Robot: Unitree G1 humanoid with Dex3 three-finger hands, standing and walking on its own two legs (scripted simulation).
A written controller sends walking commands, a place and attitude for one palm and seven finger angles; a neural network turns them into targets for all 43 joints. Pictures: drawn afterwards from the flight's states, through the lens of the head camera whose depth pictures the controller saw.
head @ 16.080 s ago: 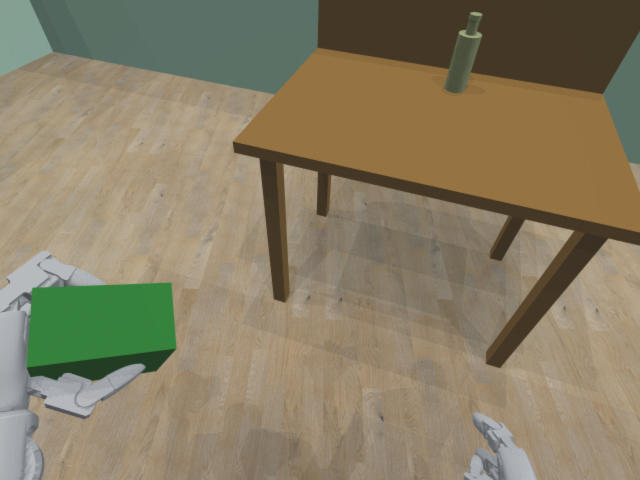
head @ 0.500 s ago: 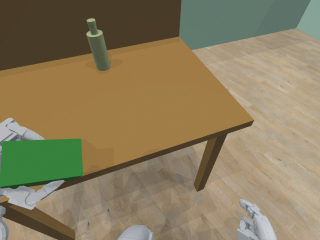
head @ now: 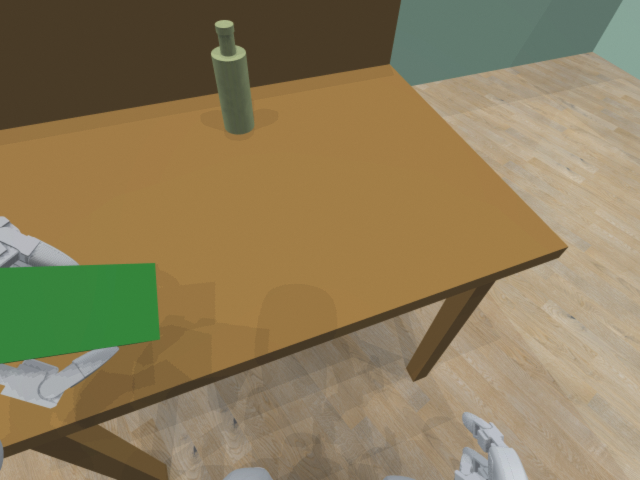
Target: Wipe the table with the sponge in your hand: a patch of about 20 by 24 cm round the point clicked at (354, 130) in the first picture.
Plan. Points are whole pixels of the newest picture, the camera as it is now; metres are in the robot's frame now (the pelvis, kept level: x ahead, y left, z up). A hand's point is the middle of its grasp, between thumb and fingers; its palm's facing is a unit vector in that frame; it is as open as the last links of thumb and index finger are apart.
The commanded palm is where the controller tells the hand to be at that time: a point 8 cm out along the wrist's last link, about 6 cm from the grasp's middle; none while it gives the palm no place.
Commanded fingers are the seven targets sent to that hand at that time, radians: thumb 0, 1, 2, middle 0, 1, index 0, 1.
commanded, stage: come to a stop and stand still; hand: left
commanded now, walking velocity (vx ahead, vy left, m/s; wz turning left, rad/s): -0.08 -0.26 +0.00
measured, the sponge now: (95, 312) +0.22 +0.22 +0.17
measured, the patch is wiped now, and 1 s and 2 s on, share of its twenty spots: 0.00 0.00 0.00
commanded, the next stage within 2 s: look again from close up in 1.34 s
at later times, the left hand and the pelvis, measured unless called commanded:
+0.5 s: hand (10, 216) +0.26 +0.27 +0.24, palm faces +0.49 -0.78 -0.39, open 10.0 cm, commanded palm +0.18 +0.27 +0.20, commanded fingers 0.00 0.10 1.30 -1.20 -1.60 -1.20 -1.60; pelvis +0.02 +0.00 +0.02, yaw -1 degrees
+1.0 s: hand out of the picture +0.24 +0.30 +0.19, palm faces +0.39 -0.84 -0.37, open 10.0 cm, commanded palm +0.18 +0.33 +0.20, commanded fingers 0.00 0.10 1.30 -1.20 -1.60 -1.20 -1.60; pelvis +0.02 +0.05 +0.02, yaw +0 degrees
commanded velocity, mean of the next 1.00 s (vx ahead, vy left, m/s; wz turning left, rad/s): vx -0.01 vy -0.03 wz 0.00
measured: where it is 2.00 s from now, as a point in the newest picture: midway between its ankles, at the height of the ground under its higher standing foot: outside the picture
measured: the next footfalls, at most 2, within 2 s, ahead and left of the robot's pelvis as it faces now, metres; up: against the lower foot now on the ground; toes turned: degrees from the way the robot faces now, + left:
right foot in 0.22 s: +0.06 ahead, -0.07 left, +0.00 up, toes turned -1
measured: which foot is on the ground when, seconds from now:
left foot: down 0.00-1.00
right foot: up 0.00-0.20, down 0.22-1.00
